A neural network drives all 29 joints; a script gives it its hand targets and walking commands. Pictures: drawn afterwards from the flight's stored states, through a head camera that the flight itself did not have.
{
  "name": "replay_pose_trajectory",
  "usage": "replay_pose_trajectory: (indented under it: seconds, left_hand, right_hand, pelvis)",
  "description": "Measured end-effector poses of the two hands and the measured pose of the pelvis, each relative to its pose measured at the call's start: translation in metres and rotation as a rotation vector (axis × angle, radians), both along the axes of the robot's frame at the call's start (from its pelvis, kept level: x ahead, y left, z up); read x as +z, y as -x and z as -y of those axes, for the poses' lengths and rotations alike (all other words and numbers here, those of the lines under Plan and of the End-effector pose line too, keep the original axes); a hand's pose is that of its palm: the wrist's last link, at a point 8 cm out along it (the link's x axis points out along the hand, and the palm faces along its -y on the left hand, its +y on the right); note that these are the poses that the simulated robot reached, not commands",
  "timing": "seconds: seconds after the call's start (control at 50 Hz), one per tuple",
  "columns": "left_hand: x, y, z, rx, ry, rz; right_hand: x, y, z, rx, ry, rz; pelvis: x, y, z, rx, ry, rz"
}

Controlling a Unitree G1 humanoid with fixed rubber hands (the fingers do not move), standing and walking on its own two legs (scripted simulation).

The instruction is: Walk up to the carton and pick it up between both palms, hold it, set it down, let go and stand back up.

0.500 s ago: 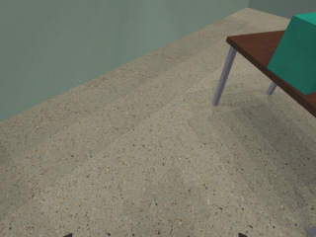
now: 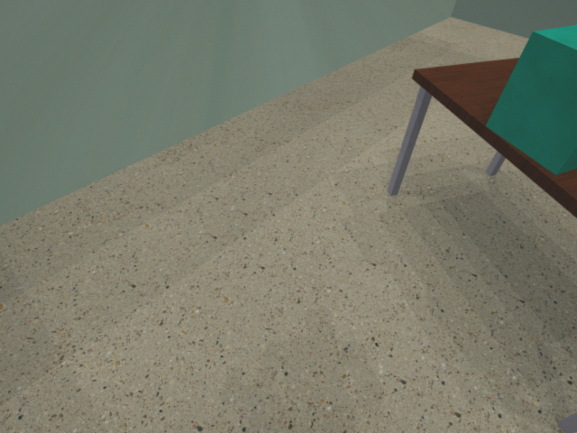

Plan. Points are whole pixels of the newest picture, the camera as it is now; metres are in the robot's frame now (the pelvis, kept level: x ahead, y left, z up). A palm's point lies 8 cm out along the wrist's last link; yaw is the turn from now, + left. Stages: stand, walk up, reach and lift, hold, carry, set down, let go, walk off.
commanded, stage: stand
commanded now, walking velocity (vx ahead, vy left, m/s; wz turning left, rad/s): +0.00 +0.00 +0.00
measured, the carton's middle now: out of the picture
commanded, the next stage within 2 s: walk up in 0.92 s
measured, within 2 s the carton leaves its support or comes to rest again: neither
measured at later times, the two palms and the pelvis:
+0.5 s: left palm out of the picture +0.08 +0.25 -0.11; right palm out of the picture +0.08 -0.25 -0.11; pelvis +0.00 +0.00 +0.00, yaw +0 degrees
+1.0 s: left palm out of the picture +0.07 +0.25 -0.11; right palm out of the picture +0.07 -0.25 -0.11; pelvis +0.00 +0.00 +0.00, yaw +0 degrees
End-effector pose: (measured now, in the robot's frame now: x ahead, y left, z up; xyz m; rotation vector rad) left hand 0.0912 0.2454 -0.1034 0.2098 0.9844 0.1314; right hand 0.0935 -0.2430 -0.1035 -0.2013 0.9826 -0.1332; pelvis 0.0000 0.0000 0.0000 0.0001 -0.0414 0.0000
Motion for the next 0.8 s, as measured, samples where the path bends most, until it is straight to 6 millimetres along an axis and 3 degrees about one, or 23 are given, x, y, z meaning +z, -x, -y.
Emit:
replay_pose_trajectory:
  seconds: [0.8]
  left_hand:
    - [-0.004,0.018,-0.002,0.01,-0.008,-0.067]
  right_hand:
    - [-0.005,0.018,0.003,-0.009,0.006,-0.067]
  pelvis:
    - [0.003,-0.001,0.001,0.001,0.0,-0.003]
